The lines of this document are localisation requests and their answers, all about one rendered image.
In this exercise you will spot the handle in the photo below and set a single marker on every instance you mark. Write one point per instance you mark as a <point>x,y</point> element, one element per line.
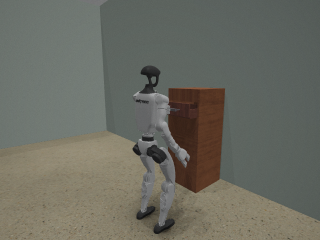
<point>173,109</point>

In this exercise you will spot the cabinet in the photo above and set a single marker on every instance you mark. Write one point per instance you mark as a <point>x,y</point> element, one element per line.
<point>201,137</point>

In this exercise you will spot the right robot upper arm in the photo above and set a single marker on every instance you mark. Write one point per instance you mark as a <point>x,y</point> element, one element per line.
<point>162,102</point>

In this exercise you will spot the left robot upper arm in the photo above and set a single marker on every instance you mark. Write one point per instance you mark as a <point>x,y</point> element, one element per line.
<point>134,97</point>

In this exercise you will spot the right robot hand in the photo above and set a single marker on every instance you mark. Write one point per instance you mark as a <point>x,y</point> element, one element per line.
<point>181,155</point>

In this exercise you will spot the left robot hand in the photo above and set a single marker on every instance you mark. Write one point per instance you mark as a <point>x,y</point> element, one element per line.
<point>168,110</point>

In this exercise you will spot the robot torso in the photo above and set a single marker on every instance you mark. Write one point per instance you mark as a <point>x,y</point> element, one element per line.
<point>146,118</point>

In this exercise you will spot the drawer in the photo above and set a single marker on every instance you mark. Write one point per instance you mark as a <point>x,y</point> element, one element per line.
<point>188,111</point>

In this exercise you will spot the right robot forearm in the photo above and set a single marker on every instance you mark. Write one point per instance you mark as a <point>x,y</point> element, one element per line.
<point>170,142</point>

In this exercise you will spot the robot right shin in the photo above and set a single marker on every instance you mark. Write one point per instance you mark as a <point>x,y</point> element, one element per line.
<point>166,200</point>

